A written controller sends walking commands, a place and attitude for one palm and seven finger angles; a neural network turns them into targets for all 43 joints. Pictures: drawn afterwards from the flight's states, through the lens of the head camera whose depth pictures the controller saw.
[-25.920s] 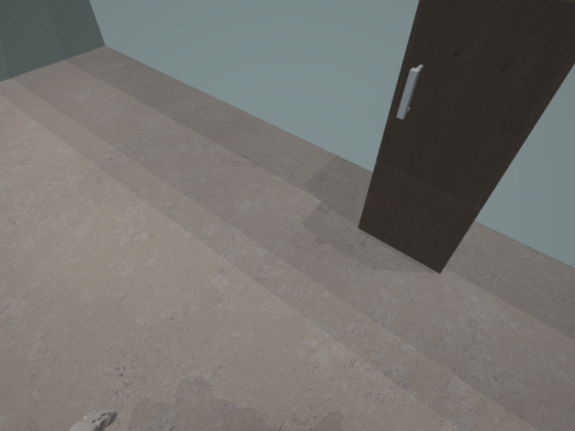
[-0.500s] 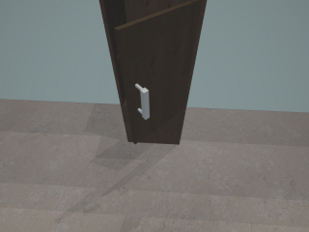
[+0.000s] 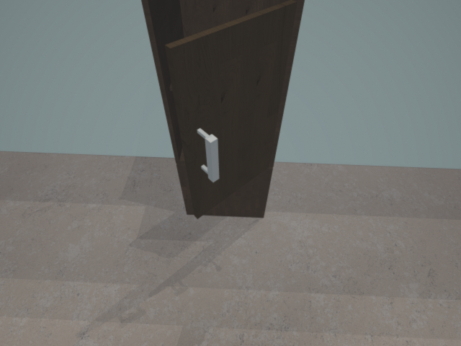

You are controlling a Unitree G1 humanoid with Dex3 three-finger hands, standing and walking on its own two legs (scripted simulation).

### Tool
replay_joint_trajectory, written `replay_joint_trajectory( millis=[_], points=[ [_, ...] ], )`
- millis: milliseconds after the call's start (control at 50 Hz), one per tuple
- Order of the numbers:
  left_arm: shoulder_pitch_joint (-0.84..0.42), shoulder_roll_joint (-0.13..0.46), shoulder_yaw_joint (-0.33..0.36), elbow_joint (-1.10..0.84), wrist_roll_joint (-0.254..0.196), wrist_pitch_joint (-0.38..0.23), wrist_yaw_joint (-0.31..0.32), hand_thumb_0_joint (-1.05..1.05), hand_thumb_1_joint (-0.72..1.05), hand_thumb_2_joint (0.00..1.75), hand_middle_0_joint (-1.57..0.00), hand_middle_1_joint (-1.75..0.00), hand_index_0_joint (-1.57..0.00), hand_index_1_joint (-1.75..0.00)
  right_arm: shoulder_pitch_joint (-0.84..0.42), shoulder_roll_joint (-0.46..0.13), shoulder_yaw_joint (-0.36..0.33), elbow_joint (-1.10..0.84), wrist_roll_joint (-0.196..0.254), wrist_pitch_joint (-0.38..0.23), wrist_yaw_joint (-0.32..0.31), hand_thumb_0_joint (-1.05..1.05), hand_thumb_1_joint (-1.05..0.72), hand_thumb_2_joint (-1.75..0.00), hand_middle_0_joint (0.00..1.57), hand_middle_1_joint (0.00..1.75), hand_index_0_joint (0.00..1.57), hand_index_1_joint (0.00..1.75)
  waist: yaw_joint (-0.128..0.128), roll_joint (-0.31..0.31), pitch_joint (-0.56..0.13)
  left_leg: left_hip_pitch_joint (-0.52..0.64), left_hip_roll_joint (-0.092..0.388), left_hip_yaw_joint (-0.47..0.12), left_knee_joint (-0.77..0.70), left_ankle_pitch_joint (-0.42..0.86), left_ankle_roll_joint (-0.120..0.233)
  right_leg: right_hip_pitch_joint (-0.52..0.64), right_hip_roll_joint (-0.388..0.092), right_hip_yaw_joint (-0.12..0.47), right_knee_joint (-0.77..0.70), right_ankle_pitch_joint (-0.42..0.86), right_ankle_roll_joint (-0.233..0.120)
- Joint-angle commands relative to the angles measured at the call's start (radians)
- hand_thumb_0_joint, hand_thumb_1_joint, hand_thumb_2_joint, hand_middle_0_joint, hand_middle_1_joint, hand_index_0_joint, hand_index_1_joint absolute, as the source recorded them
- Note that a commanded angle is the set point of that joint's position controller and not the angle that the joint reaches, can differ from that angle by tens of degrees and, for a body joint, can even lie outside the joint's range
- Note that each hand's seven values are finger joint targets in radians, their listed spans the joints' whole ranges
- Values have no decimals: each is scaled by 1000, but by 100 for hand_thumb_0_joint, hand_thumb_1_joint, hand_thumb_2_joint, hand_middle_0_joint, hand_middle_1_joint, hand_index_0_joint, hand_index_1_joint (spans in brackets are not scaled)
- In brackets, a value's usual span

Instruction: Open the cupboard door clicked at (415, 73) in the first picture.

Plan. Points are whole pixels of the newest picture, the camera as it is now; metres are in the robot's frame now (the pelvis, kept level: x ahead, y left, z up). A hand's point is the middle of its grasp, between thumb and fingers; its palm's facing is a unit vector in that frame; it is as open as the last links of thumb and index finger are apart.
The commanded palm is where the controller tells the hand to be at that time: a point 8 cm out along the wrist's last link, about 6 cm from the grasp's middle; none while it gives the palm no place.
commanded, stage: walk to a spot facing it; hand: left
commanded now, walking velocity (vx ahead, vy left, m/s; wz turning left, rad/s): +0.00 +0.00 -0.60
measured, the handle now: (207, 155) +0.56 +0.10 -0.05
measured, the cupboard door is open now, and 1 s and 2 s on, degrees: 45 45 45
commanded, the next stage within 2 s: none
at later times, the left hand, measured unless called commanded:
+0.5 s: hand out of the picture +0.06 +0.16 -0.18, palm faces -0.17 -0.94 -0.29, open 7.4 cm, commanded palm none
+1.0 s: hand out of the picture +0.15 +0.16 -0.18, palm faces -0.42 -0.88 -0.23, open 7.4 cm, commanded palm none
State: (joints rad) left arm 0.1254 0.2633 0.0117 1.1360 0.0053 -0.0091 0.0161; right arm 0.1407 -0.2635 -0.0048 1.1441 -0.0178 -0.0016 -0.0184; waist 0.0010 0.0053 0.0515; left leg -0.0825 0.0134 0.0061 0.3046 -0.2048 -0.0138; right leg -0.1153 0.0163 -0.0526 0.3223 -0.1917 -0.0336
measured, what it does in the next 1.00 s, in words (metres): steps on the spot, turning right: left foot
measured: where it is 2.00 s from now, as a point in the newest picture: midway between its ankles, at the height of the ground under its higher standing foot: outside the picture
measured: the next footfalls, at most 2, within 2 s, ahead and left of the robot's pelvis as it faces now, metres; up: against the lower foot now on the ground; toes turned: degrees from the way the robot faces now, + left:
left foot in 0.84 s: +0.08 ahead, +0.10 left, +0.00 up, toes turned -28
right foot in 1.18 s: -0.07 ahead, -0.14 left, +0.00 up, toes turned -41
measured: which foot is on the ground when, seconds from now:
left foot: down 0.00-0.38, up 0.40-0.82, down 0.84-1.00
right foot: down 0.00-0.84, up 0.86-1.00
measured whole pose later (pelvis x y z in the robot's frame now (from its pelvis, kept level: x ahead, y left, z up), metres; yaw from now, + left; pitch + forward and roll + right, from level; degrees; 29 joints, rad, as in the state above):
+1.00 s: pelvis -0.02 +0.00 -0.01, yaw -30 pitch +1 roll -1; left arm 0.18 0.29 0.11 0.90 0.02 0.07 -0.03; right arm 0.16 -0.18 -0.03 0.90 -0.03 0.01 -0.04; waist 0.05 -0.04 0.10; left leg -0.25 0.07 0.02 0.49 -0.26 -0.03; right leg -0.52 0.03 0.02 1.07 -0.45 0.05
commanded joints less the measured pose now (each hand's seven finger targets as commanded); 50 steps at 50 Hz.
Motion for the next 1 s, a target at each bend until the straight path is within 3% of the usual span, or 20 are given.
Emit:
replay_joint_trajectory(
  millis=[0, 140, 220, 280, 320, 340, 360, 380, 400, 420, 480, 660, 760, 780, 800, 820, 840, 860, 920, 980],
  points=[
    [35, 117, 35, -49, 4, 9, 11, 0, 90, 90, -20, -30, -20, -30, 81, -82, -18, -39, -5, 6, -22, 0, -90, -90, 20, 30, 20, 30, -10, 2, -63, -12, 109, -7, 48, 197, 13, -5, -137, 147, 29, 335, -13],
    [29, 113, 69, -144, 15, 47, -9, 0, 90, 90, -20, -30, -20, -30, 102, -129, -63, -119, -8, 20, -39, 0, -90, -90, 20, 30, 20, 30, -18, 41, -34, -21, 192, -25, 72, 112, 55, -178, -66, 160, 205, 233, -13],
    [11, 69, 82, -207, 16, 69, -23, 0, 90, 90, -20, -30, -20, -30, 99, -149, -73, -152, -20, 7, -42, 0, -90, -90, 20, 30, 20, 30, -9, 212, 0, -52, 387, -146, -31, 277, 207, -325, -16, 97, 637, -332, 22],
    [63, 47, 85, -214, 15, 64, -33, 0, 90, 90, -20, -30, -20, -30, 28, -146, -80, -190, -24, 3, -41, 0, -90, -90, 20, 30, 20, 30, 33, 164, -24, -89, 365, -42, 68, 351, 168, -232, -59, 82, 526, -314, 15],
    [162, 51, 93, -191, 16, 54, -37, 0, 90, 90, -20, -30, -20, -30, 9, -155, -86, -202, -18, 10, -37, 0, -90, -90, 20, 30, 20, 30, 70, 79, -63, -123, 288, 51, 224, 272, 92, -84, -35, 30, 296, -112, 19],
    [217, 101, 106, -176, 23, 42, -31, 0, 90, 90, -20, -30, -20, -30, 9, -130, -89, -212, -5, 16, -34, 0, -90, -90, 20, 30, 20, 30, 94, -86, -73, -203, 182, 119, 412, 84, 25, -1, -95, 143, 94, 131, -2],
    [237, 226, 128, -182, 33, 29, -12, 0, 90, 90, -20, -30, -20, -30, 17, -48, -76, -257, 5, 19, -25, 0, -90, -90, 20, 30, 20, 30, 88, -435, -60, -445, 9, 158, 681, -393, -39, 66, -350, 557, -25, 413, -103],
    [251, 226, 125, -182, 16, 32, 0, 0, 90, 90, -20, -30, -20, -30, 0, -75, -79, -251, 5, 32, -24, 0, -90, -90, 20, 30, 20, 30, 101, -327, -52, -449, 22, 13, 829, -438, -25, 16, -378, 592, -29, 417, -178],
    [195, 213, 120, -201, 15, 36, 1, 0, 90, 90, -20, -30, -20, -30, 16, -68, -80, -247, 9, 34, -14, 0, -90, -90, 20, 30, 20, 30, 62, -239, -17, -468, 53, -14, 879, -368, -18, -48, -354, 531, -40, 169, -210],
    [138, 168, 119, -226, 20, 36, 4, 0, 90, 90, -20, -30, -20, -30, -23, -62, -84, -245, 5, 32, -13, 0, -90, -90, 20, 30, 20, 30, 44, -182, 4, -495, 56, -30, 895, -299, -24, -81, -287, 534, -31, 136, -193],
    [134, 136, 110, -236, 18, 19, 14, 0, 90, 90, -20, -30, -20, -30, -14, -40, -74, -246, 4, 27, -14, 0, -90, -90, 20, 30, 20, 30, 23, -86, -85, -467, 58, -38, 839, -227, -42, -2, -248, 454, 38, 361, -174],
    [182, 145, 118, -236, 29, 28, 9, 0, 90, 90, -20, -30, -20, -30, -82, -30, -74, -296, 14, 25, -19, 0, -90, -90, 20, 30, 20, 30, 44, -146, -82, -406, 8, -36, 598, -231, -47, 0, -201, 516, 45, 366, -175],
    [113, 152, 121, -264, 25, 39, 4, 0, 90, 90, -20, -30, -20, -30, 4, -34, -75, -285, 23, 13, -24, 0, -90, -90, 20, 30, 20, 30, -5, -139, -94, -146, -25, -35, 261, -116, -31, -173, -142, 542, 97, 258, -110],
    [85, 139, 116, -275, 18, 41, 2, 0, 90, 90, -20, -30, -20, -30, 69, -55, -78, -268, 22, 4, -29, 0, -90, -90, 20, 30, 20, 30, -40, -103, -122, -1, 5, -36, 137, -42, -25, -265, -107, 496, 133, 152, -68],
    [91, 86, 104, -294, 8, 45, -4, 0, 90, 90, -20, -30, -20, -30, 95, -123, -87, -265, 12, -7, -36, 0, -90, -90, 20, 30, 20, 30, -47, 88, -112, 108, 171, -210, 4, -116, 24, -427, 5, 393, 240, -76, -19],
    [80, 56, 95, -318, 2, 43, -19, 0, 90, 90, -20, -30, -20, -30, 111, -212, -104, -282, -6, -11, -39, 0, -90, -90, 20, 30, 20, 30, -46, 337, -93, 98, 433, -482, -96, -59, 131, -534, 97, 188, 502, -409, 47],
    [35, 100, 102, -325, 15, 43, -24, 0, 90, 90, -20, -30, -20, -30, 102, -212, -97, -291, -12, -6, -42, 0, -90, -90, 20, 30, 20, 30, -50, 213, -51, -32, 495, -487, -79, 43, 208, -504, 33, 165, 681, -418, 66],
    [59, 104, 108, -344, 17, 38, -34, 0, 90, 90, -20, -30, -20, -30, 32, -190, -88, -327, -14, -5, -46, 0, -90, -90, 20, 30, 20, 30, 0, 94, -20, -130, 474, -406, -60, 81, 227, -461, -7, 137, 753, -368, 82],
    [91, 76, 111, -299, 20, 57, -50, 0, 90, 90, -20, -30, -20, -30, -23, -127, -69, -335, -20, -9, -37, 0, -90, -90, 20, 30, 20, 30, 35, 204, -39, -140, 292, -128, 1, 213, 151, -448, -16, 96, 856, -253, 92],
    [63, 49, 94, -315, 17, 57, -59, 0, 90, 90, -20, -30, -20, -30, 29, -131, -75, -317, -21, -8, -35, 0, -90, -90, 20, 30, 20, 30, 11, 214, -91, -56, 253, -15, 67, 351, 125, -398, -18, 19, 669, -245, 94]
  ],
)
